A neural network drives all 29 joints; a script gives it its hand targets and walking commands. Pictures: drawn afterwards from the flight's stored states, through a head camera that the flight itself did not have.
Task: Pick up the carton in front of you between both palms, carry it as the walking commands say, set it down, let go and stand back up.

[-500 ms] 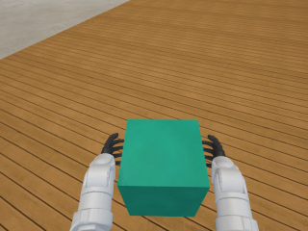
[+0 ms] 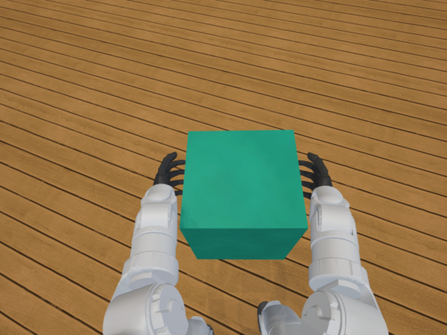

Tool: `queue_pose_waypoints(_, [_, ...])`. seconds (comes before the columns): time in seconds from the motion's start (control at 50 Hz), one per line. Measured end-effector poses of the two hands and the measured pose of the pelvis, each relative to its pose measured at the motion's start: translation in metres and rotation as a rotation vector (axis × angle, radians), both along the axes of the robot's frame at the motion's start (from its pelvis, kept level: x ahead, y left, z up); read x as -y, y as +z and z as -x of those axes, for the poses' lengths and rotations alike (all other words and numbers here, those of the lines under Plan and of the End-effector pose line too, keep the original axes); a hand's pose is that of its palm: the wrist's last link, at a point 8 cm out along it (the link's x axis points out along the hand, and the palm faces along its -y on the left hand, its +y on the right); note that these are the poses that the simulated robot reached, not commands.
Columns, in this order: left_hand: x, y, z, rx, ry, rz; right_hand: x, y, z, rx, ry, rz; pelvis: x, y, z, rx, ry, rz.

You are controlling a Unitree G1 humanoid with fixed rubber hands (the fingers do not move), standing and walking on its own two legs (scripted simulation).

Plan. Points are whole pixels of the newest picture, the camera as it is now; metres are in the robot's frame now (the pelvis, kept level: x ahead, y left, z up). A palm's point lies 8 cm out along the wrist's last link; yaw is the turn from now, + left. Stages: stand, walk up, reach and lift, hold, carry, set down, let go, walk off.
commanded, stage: set down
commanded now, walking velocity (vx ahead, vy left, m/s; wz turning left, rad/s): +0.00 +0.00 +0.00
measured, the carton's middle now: (240, 201) +0.37 -0.03 -0.10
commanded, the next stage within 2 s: none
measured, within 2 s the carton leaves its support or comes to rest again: neither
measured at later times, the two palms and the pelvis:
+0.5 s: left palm (195, 201) +0.42 +0.08 -0.19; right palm (311, 207) +0.39 -0.21 -0.19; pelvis -0.02 +0.01 -0.12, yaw +1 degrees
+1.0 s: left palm (212, 206) +0.47 +0.05 -0.34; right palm (308, 219) +0.41 -0.24 -0.35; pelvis -0.06 +0.00 -0.24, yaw +5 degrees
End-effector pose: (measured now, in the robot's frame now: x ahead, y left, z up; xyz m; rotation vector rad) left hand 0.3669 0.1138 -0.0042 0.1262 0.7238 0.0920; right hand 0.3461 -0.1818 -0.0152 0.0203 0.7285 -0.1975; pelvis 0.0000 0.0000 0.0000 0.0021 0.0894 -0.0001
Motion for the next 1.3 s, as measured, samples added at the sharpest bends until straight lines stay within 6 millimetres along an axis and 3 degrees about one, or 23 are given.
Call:
queue_pose_waypoints(0.16, [0.01,-0.096,-0.012,0.016,-0.011,0.033,0.01,-0.093,-0.006,0.018,-0.015,0.022,-0.013,-0.031,0.012,-0.27,-0.012,-0.022])
queue_pose_waypoints(0.24, [0.014,-0.13,-0.021,0.046,0.004,0.07,0.014,-0.126,-0.014,0.05,-0.035,0.008,-0.016,-0.054,0.015,-0.396,-0.004,-0.025])
queue_pose_waypoints(0.52, [0.032,-0.191,-0.057,0.042,-0.009,0.098,0.032,-0.184,-0.042,0.049,-0.082,-0.01,-0.012,-0.121,0.022,-0.604,0.007,-0.031])
queue_pose_waypoints(0.9, [0.056,-0.306,-0.093,0.027,-0.078,0.071,0.053,-0.305,-0.059,0.03,-0.117,0.001,-0.003,-0.22,0.049,-0.718,0.032,-0.053])
queue_pose_waypoints(1.3, [0.083,-0.424,-0.124,-0.014,-0.163,0.06,0.076,-0.419,-0.07,-0.019,-0.16,0.038,-0.012,-0.298,0.069,-0.725,0.05,-0.031])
